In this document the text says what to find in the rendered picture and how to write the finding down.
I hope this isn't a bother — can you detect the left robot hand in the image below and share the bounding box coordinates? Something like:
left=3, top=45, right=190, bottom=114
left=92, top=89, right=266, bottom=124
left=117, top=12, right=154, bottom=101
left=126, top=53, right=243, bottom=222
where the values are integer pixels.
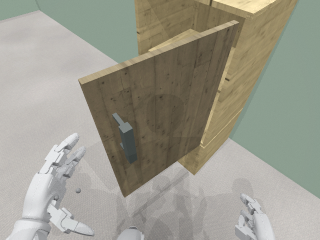
left=22, top=133, right=95, bottom=237

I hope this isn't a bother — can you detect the robot left thigh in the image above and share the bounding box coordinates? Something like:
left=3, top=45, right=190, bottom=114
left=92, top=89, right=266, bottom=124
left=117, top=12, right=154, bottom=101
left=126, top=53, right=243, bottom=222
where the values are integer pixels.
left=116, top=229, right=145, bottom=240

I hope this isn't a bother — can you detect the right robot hand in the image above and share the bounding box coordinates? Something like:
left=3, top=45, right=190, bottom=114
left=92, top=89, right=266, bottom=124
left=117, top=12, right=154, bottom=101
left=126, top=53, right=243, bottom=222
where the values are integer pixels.
left=235, top=193, right=276, bottom=240

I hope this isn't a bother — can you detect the robot left forearm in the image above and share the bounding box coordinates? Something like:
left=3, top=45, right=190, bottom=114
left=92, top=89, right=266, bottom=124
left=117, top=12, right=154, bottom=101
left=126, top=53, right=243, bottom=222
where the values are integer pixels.
left=6, top=218, right=52, bottom=240

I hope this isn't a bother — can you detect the handle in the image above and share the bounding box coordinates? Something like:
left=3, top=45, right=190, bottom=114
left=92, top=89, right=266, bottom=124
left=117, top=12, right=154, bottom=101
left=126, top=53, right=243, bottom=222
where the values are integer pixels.
left=112, top=113, right=138, bottom=164

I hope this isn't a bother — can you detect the cupboard door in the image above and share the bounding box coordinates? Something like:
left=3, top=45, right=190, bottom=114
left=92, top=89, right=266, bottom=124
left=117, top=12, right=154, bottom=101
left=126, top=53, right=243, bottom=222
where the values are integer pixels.
left=78, top=20, right=239, bottom=198

